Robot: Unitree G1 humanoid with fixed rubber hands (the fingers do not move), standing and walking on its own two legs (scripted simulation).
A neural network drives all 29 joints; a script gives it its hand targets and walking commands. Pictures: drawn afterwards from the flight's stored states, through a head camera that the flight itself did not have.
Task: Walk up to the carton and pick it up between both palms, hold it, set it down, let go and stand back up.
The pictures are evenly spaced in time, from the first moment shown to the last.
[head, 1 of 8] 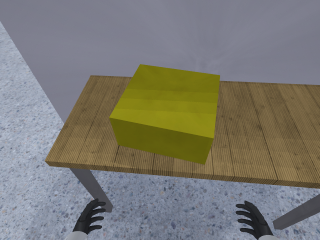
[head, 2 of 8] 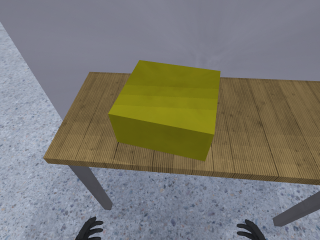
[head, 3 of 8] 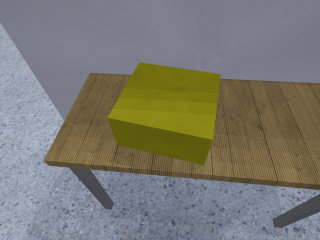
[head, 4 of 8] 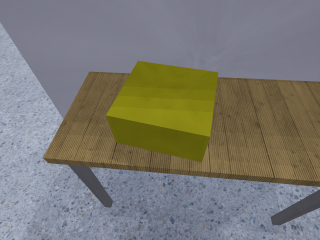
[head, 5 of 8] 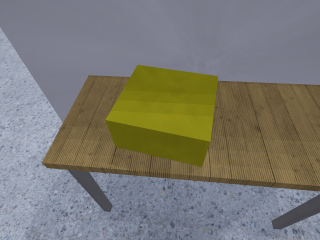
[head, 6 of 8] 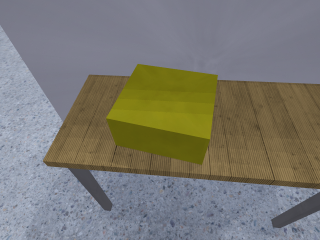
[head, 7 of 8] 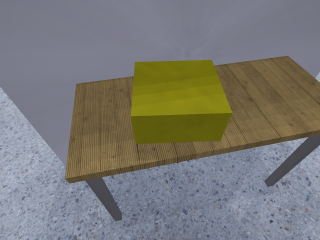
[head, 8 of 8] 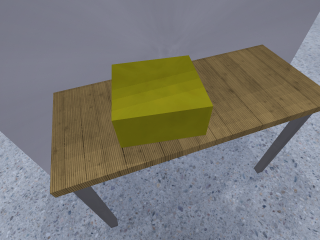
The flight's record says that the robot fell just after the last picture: no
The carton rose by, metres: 0.00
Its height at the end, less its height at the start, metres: +0.00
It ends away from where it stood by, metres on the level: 0.00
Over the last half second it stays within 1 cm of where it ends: yes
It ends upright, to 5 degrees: yes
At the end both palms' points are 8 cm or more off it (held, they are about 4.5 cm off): yes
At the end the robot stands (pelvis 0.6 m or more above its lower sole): yes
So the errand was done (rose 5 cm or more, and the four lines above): no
